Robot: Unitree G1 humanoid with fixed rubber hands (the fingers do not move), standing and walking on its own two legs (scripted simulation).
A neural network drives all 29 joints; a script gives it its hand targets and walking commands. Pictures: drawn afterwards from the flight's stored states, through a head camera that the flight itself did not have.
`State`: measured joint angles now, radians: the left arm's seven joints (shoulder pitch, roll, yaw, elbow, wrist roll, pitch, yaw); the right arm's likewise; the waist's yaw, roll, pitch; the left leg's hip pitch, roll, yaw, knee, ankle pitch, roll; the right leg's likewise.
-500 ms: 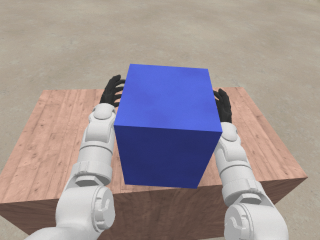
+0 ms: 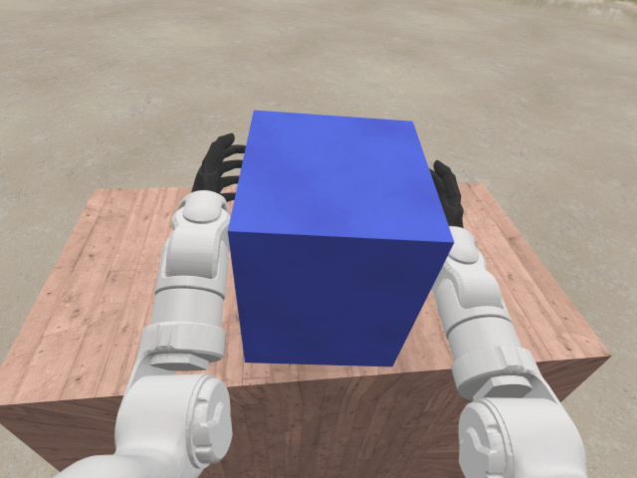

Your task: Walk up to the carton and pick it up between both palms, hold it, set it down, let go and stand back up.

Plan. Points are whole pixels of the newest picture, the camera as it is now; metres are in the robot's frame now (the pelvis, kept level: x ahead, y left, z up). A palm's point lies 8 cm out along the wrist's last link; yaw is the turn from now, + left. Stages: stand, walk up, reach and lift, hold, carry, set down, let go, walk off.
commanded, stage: reach and lift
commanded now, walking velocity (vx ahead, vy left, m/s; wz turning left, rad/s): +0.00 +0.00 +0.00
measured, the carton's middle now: (326, 245) +0.38 +0.02 +0.13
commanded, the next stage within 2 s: hold in 1.22 s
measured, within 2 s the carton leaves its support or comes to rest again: neither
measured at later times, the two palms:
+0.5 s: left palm (208, 186) +0.38 +0.16 +0.21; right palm (454, 207) +0.38 -0.13 +0.20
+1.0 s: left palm (211, 183) +0.37 +0.15 +0.22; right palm (464, 195) +0.38 -0.14 +0.22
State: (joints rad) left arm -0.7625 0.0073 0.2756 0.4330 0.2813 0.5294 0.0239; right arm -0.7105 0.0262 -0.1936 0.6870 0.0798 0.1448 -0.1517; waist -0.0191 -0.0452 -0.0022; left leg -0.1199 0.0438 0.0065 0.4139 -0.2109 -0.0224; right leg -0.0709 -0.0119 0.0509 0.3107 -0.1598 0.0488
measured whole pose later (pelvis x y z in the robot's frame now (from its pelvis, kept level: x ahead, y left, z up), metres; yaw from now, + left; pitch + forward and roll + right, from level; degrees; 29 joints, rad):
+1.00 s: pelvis +0.00 +0.00 +0.00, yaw +0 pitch -6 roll -1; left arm -0.77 0.01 0.28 0.37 0.28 0.66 0.06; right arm -0.84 -0.03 -0.16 0.72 0.16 0.31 -0.15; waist -0.06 -0.03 -0.05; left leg -0.11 0.04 0.00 0.41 -0.21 -0.02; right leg -0.06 -0.01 0.05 0.31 -0.16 0.05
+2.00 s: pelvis -0.01 +0.00 +0.00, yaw +0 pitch -6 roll -1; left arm -0.81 0.01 0.31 0.35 0.27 0.75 0.05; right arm -0.92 -0.06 -0.15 0.69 0.23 0.46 -0.19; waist -0.07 -0.02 -0.10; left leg -0.11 0.04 0.00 0.41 -0.21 -0.02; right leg -0.06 -0.01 0.05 0.31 -0.16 0.05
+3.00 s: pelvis -0.01 +0.00 +0.00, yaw +0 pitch -6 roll -1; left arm -0.81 0.01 0.32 0.33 0.27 0.77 0.04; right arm -0.95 -0.07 -0.15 0.70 0.24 0.49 -0.20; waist -0.07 -0.01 -0.10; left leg -0.11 0.04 0.00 0.41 -0.21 -0.02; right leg -0.05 -0.01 0.05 0.31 -0.16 0.05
